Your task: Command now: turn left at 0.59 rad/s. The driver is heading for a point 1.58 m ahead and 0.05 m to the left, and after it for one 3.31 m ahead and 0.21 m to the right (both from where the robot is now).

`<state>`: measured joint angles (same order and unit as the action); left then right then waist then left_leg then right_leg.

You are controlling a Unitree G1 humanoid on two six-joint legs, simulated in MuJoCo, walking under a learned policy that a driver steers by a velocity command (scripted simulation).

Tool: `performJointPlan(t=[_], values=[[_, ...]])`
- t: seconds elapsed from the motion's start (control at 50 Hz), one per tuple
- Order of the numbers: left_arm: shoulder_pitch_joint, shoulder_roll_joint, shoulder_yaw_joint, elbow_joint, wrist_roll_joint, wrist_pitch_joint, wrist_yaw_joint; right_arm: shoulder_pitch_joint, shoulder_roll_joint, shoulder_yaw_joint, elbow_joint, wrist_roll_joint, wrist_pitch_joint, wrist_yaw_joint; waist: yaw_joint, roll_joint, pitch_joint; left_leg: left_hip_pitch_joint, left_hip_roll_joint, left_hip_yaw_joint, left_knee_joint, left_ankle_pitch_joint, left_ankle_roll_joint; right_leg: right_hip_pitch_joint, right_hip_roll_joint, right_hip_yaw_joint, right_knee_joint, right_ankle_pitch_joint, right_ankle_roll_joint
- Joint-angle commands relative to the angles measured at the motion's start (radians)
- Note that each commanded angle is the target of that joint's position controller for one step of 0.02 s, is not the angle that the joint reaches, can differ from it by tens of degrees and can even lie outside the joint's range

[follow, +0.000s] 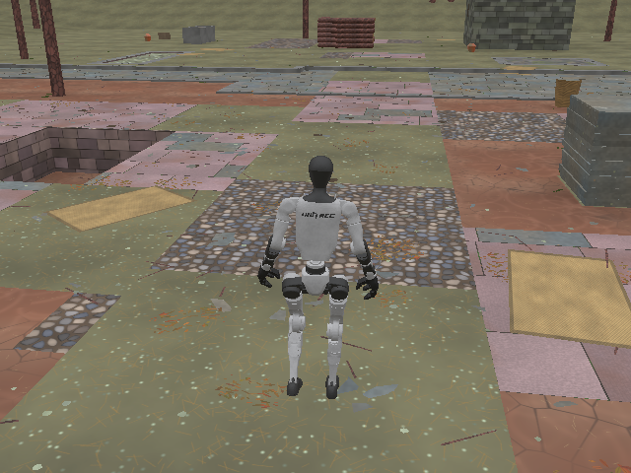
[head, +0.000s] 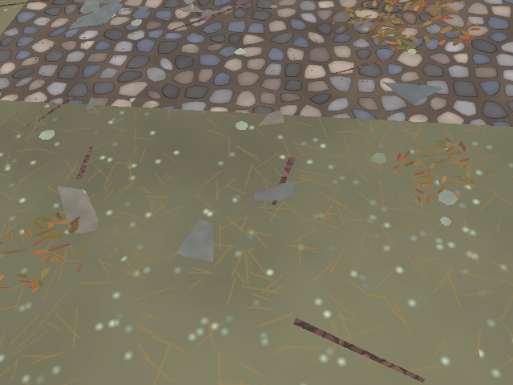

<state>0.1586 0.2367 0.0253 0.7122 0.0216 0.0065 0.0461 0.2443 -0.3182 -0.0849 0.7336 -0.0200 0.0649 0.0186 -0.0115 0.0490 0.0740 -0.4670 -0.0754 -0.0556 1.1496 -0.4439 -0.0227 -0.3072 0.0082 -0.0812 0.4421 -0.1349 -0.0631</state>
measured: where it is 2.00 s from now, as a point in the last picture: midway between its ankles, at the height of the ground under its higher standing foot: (240, 357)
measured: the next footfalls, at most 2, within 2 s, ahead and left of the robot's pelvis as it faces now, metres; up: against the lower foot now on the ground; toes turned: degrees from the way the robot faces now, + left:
left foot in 0.24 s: +0.02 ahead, +0.11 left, +0.00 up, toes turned +9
right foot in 0.64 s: +0.05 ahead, -0.08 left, +0.00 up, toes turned +12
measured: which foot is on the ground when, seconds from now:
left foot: up 0.00-0.22, down 0.24-1.00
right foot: down 0.00-0.24, up 0.26-0.62, down 0.64-0.98, up 1.00-1.00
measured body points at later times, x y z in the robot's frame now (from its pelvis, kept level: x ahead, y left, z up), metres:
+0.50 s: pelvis +0.00 +0.03 +0.01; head +0.01 +0.06 +0.46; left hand +0.01 +0.31 -0.13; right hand +0.18 -0.19 -0.09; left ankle -0.02 +0.10 -0.74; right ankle +0.02 -0.10 -0.69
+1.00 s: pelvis +0.04 +0.04 +0.00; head +0.04 +0.05 +0.45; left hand +0.01 +0.30 -0.15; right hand +0.14 -0.21 -0.13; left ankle +0.02 +0.11 -0.74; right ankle +0.01 -0.09 -0.74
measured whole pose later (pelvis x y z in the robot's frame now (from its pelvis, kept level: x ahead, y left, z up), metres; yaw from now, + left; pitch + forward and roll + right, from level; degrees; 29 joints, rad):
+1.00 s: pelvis +0.04 +0.04 +0.00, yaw +12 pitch -1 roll +0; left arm 0.35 0.26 0.05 0.92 0.01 -0.01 0.00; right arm 0.31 -0.24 -0.04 0.90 -0.03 -0.05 0.02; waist 0.00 -0.03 0.01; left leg -0.21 -0.04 0.05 0.48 -0.29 0.09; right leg -0.13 0.00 -0.01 0.51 -0.38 -0.06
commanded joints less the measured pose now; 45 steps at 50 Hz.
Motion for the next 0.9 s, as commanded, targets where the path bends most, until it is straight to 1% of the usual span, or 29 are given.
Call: performJointPlan(t=[0.02,0.1,0.16,0.2,0.22,0.24,0.26,0.28,0.3,0.32,0.34,0.36,0.4,0.44,0.52,0.58,0.6,0.62,0.64,0.66,0.68,0.7,0.72,0.74,0.76,0.78,0.82,0.86,0.9], values=[[0.016,0.127,0.034,-0.052,0.006,-0.015,0.000,0.067,-0.041,-0.003,-0.045,-0.002,0.010,0.013,-0.006,-0.172,-0.113,-0.004,0.029,0.019,-0.044,0.027,-0.003,0.089,-0.254,0.191,-0.192,0.074,-0.172],[0.029,0.162,0.046,-0.048,0.009,-0.011,-0.012,-0.010,-0.023,0.015,-0.084,0.000,0.012,0.028,0.014,-0.184,-0.106,0.067,0.067,0.059,-0.237,0.013,0.017,0.065,-0.280,0.144,-0.194,-0.029,-0.171],[0.046,0.192,0.056,-0.040,0.013,-0.003,-0.021,-0.027,-0.029,0.020,-0.103,0.008,0.004,0.031,0.026,-0.194,-0.121,0.148,0.060,0.097,-0.367,-0.010,0.040,0.062,-0.296,0.117,-0.162,-0.045,-0.159],[0.046,0.205,0.060,-0.035,0.004,0.005,-0.024,0.000,-0.023,0.022,-0.104,0.009,-0.006,0.030,0.004,-0.172,-0.128,0.235,0.048,0.118,-0.520,0.048,0.063,0.041,-0.295,0.082,-0.102,-0.031,-0.127],[0.064,0.201,0.060,-0.025,-0.001,0.010,-0.025,0.036,-0.023,0.023,-0.092,0.006,-0.016,0.027,-0.011,-0.146,-0.130,0.323,0.029,0.114,-0.640,0.103,0.080,-0.009,-0.276,0.049,-0.038,-0.004,-0.089],[0.114,0.182,0.059,-0.006,0.002,0.015,-0.031,0.059,-0.046,0.020,-0.086,-0.002,-0.027,0.018,-0.015,-0.046,-0.117,0.383,0.072,0.002,-0.795,0.156,0.093,-0.074,-0.233,-0.007,0.077,-0.071,-0.019],[0.132,0.078,0.032,-0.054,0.001,0.019,-0.043,0.044,-0.164,-0.002,-0.121,-0.009,-0.034,0.006,0.006,0.253,-0.109,0.442,0.385,-0.434,-0.928,0.149,0.175,-0.295,-0.095,-0.113,0.329,-0.375,0.081],[0.034,0.127,0.041,-0.077,0.007,0.035,-0.025,0.073,-0.211,-0.021,-0.116,-0.014,-0.033,-0.004,-0.050,0.180,-0.026,0.252,0.472,-0.473,-0.924,0.337,0.285,-0.310,-0.027,0.011,0.467,-0.472,0.085],[0.020,0.128,0.042,-0.075,-0.007,0.045,-0.028,0.063,-0.148,-0.004,-0.100,-0.014,-0.036,-0.011,-0.027,0.115,-0.020,0.229,0.405,-0.366,-0.896,0.427,0.291,-0.261,-0.048,0.073,0.538,-0.401,0.079],[0.049,0.118,0.040,-0.055,-0.015,0.047,-0.034,0.003,-0.097,0.014,-0.099,-0.006,-0.040,-0.014,0.017,0.093,-0.011,0.221,0.335,-0.274,-0.891,0.445,0.260,-0.244,-0.051,0.087,0.546,-0.318,0.073],[0.085,0.129,0.045,-0.028,-0.010,0.043,-0.037,-0.053,-0.080,0.019,-0.110,-0.005,-0.043,-0.017,0.042,0.087,-0.030,0.259,0.274,-0.214,-0.883,0.469,0.226,-0.239,-0.043,0.077,0.552,-0.254,0.068],[0.122,0.140,0.050,-0.001,0.003,0.042,-0.039,-0.069,-0.061,0.025,-0.115,0.001,-0.050,-0.024,0.045,0.099,-0.063,0.303,0.247,-0.172,-0.863,0.588,0.221,-0.228,-0.035,0.062,0.580,-0.222,0.070],[0.137,0.133,0.050,0.016,0.001,0.043,-0.046,-0.044,-0.031,0.038,-0.103,0.007,-0.061,-0.026,0.041,0.051,-0.121,0.362,0.247,-0.139,-0.835,0.738,0.225,-0.194,-0.031,0.069,0.589,-0.214,0.079],[0.114,0.107,0.040,0.016,-0.008,0.049,-0.049,-0.018,-0.028,0.041,-0.084,0.005,-0.067,-0.028,0.026,0.046,-0.117,0.394,0.251,-0.137,-0.836,0.704,0.225,-0.181,-0.036,0.075,0.509,-0.212,0.086],[0.077,0.086,0.027,0.019,-0.007,0.057,-0.040,0.015,-0.033,0.042,-0.049,-0.005,-0.065,-0.032,-0.011,0.086,-0.079,0.366,0.257,-0.165,-0.828,0.577,0.238,-0.093,-0.021,0.068,0.314,-0.266,0.073],[0.094,0.080,0.022,0.035,-0.015,0.049,-0.025,0.010,-0.041,0.042,-0.025,-0.008,-0.064,-0.035,-0.008,0.077,-0.078,0.320,0.261,-0.197,-0.799,0.569,0.242,0.004,0.002,0.059,0.177,-0.281,0.053],[0.117,0.070,0.018,0.047,-0.017,0.043,-0.021,-0.008,-0.038,0.044,-0.018,-0.003,-0.064,-0.038,0.014,0.059,-0.084,0.300,0.250,-0.196,-0.780,0.562,0.228,0.062,0.007,0.054,0.082,-0.218,0.046],[0.148,0.058,0.012,0.063,-0.014,0.032,-0.017,-0.027,-0.031,0.048,-0.012,0.005,-0.066,-0.042,0.042,0.033,-0.091,0.255,0.236,-0.188,-0.761,0.540,0.196,0.162,-0.004,0.064,-0.055,-0.071,0.038],[0.161,0.076,0.012,0.070,-0.002,0.017,-0.012,-0.017,-0.002,0.059,-0.008,0.008,-0.073,-0.043,0.042,-0.006,-0.118,0.199,0.214,-0.186,-0.754,0.465,0.149,0.269,-0.070,0.142,-0.114,0.029,0.032],[0.172,0.124,0.013,0.068,0.012,0.001,-0.008,0.009,0.035,0.069,-0.008,0.005,-0.080,-0.040,0.018,-0.100,-0.141,0.152,0.156,-0.131,-0.695,0.345,0.110,0.333,-0.207,0.278,-0.144,0.152,0.012],[0.093,0.159,0.019,0.075,-0.010,-0.004,-0.015,0.033,0.036,0.063,0.012,0.012,-0.069,-0.037,-0.036,-0.213,-0.073,0.235,0.067,-0.059,-0.752,0.219,0.093,0.150,-0.233,0.288,-0.109,0.221,-0.049],[0.056,0.106,0.007,0.066,-0.012,-0.010,-0.025,0.021,0.006,0.060,0.039,0.000,-0.063,-0.039,-0.023,-0.180,-0.066,0.301,0.081,-0.067,-0.770,0.256,0.086,0.116,-0.200,0.263,-0.115,0.166,-0.040],[0.058,0.092,0.003,0.072,-0.013,-0.015,-0.027,0.010,-0.008,0.053,0.059,0.001,-0.063,-0.038,-0.005,-0.163,-0.053,0.315,0.085,-0.076,-0.777,0.303,0.086,0.113,-0.157,0.225,-0.111,0.114,-0.013],[0.089,0.095,0.005,0.088,-0.010,-0.014,-0.026,0.017,-0.014,0.051,0.079,0.005,-0.065,-0.037,0.008,-0.152,-0.079,0.334,0.080,-0.068,-0.769,0.280,0.091,0.131,-0.122,0.202,-0.122,-0.025,-0.003],[0.125,0.118,0.014,0.107,-0.012,-0.012,-0.023,0.020,-0.023,0.043,0.090,-0.001,-0.064,-0.034,0.022,-0.162,-0.067,0.304,0.053,-0.040,-0.715,0.170,0.103,0.135,-0.103,0.207,-0.129,-0.213,-0.017],[0.146,0.142,0.025,0.118,-0.009,-0.005,-0.024,0.022,-0.011,0.043,0.093,-0.009,-0.064,-0.029,0.028,-0.187,-0.037,0.232,0.026,-0.012,-0.667,0.042,0.112,0.127,-0.117,0.250,-0.157,-0.422,-0.045],[0.196,0.172,0.040,0.134,-0.006,0.004,-0.028,-0.021,0.012,0.045,0.079,-0.020,-0.068,-0.016,0.052,-0.200,0.068,0.061,0.005,0.066,-0.543,-0.037,0.114,0.113,-0.234,0.412,-0.270,-0.704,-0.129],[0.194,0.168,0.048,0.141,-0.005,-0.004,-0.033,-0.051,0.027,0.048,0.066,-0.022,-0.084,-0.005,0.051,-0.180,0.114,0.017,0.060,0.080,-0.467,0.012,0.111,0.083,-0.313,0.498,-0.326,-0.686,-0.183],[0.154,0.164,0.053,0.136,-0.003,-0.021,-0.041,-0.031,0.023,0.045,0.075,-0.012,-0.102,0.005,0.029,-0.161,0.086,0.054,0.072,0.083,-0.498,0.007,0.117,0.096,-0.295,0.446,-0.321,-0.553,-0.177]])
Keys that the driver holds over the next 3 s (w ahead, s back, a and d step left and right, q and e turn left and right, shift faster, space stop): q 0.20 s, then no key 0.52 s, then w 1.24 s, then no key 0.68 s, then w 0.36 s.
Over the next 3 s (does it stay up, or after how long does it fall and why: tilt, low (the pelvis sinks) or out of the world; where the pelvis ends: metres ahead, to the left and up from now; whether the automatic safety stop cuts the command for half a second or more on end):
stays up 0.76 0.17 0.00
